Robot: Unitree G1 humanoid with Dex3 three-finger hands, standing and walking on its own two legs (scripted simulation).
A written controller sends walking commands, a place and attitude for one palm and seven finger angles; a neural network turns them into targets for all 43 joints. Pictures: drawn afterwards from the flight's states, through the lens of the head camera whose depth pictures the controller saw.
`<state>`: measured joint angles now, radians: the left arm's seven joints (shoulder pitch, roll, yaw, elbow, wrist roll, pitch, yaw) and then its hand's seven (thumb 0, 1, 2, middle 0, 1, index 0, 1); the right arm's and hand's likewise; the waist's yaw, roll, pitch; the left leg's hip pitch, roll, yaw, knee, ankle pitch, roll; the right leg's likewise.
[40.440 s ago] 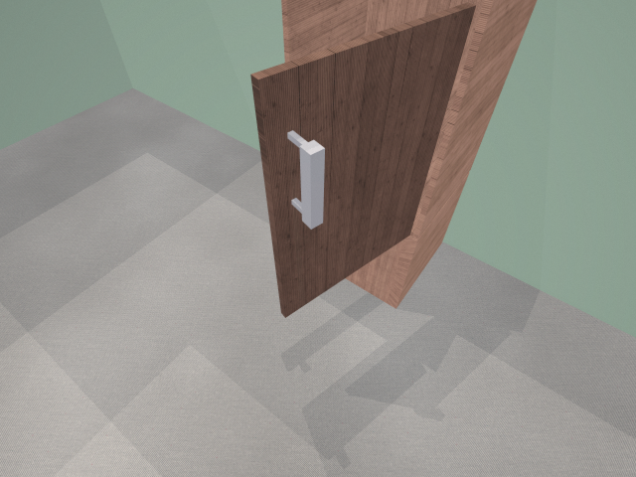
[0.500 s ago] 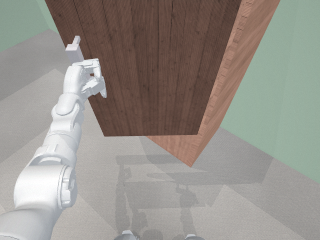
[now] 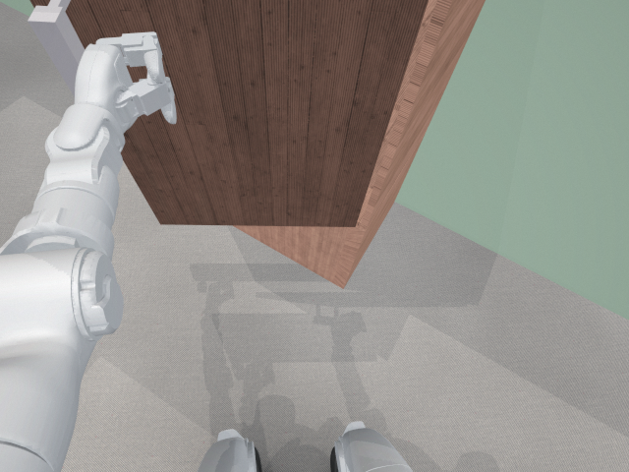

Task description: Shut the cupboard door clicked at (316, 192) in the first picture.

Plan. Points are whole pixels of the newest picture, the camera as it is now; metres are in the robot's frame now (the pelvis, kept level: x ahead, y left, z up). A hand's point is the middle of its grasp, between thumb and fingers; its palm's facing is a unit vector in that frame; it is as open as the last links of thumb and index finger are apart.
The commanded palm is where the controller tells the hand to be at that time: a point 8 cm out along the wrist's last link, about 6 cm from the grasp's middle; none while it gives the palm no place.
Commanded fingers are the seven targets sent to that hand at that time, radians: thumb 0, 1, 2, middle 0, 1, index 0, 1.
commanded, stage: push the door shut along its arc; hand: left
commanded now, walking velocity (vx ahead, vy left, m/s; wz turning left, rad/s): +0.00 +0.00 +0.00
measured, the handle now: (86, 65) +0.59 +0.20 +0.13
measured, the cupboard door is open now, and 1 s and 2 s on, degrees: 32 22 22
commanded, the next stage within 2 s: pull the fist back off the door in 0.60 s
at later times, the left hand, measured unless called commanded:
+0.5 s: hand (177, 64) +0.59 +0.10 +0.14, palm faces -0.28 -0.96 +0.00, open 3.0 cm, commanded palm +0.60 +0.13 +0.14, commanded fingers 0.00 0.90 0.90 -1.30 -1.50 -1.30 -1.50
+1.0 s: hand (210, 52) +0.62 +0.06 +0.13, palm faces +0.18 -0.98 -0.05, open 3.1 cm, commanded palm +0.58 +0.09 +0.14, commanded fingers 0.00 0.90 0.90 -1.30 -1.50 -1.30 -1.50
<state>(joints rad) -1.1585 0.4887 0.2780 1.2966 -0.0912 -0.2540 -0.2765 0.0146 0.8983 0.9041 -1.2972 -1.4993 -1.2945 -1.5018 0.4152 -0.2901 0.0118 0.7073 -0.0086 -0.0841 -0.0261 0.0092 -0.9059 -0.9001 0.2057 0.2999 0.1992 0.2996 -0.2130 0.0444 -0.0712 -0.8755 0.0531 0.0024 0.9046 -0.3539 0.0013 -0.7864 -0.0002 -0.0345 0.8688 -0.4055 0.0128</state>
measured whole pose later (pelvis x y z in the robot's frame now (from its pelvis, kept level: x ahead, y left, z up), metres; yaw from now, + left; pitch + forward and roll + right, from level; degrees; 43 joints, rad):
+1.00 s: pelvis +0.01 +0.00 -0.01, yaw +0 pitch +26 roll -3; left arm -1.38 0.39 0.35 1.37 0.14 -0.21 0.32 0.01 0.90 0.94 -1.29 -1.50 -1.29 -1.50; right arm 0.49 -0.22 0.01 0.70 -0.13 -0.06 0.10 0.01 -0.91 -0.90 0.20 0.30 0.20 0.30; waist -0.28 0.08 -0.12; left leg -1.05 0.06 -0.02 0.99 -0.39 -0.01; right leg -0.94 0.01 -0.05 0.93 -0.44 0.01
